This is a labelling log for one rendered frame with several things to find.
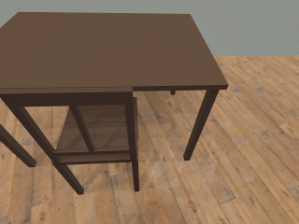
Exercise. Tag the table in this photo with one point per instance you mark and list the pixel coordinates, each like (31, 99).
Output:
(146, 51)

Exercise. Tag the chair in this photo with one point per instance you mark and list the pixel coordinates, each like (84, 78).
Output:
(101, 126)

